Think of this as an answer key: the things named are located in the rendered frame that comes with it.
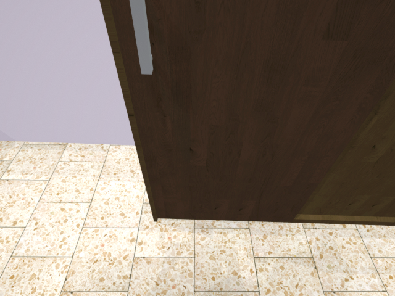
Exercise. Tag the handle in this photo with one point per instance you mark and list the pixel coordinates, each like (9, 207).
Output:
(140, 23)

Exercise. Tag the wardrobe door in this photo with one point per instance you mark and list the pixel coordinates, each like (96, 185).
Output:
(251, 102)
(361, 182)

